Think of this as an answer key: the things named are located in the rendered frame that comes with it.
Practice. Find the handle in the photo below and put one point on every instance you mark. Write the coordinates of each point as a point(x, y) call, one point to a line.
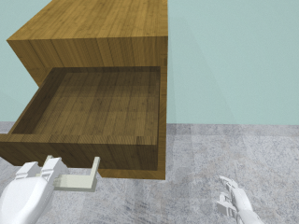
point(81, 183)

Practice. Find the right robot hand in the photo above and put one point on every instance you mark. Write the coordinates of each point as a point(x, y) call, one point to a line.
point(230, 205)

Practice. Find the left robot hand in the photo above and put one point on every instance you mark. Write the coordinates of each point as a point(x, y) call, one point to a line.
point(28, 197)

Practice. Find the robot right forearm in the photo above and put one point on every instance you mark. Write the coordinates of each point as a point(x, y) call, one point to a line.
point(247, 217)

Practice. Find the cabinet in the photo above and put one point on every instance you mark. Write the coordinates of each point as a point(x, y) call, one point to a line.
point(100, 33)

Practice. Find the drawer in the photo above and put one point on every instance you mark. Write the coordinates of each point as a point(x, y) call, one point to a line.
point(79, 113)

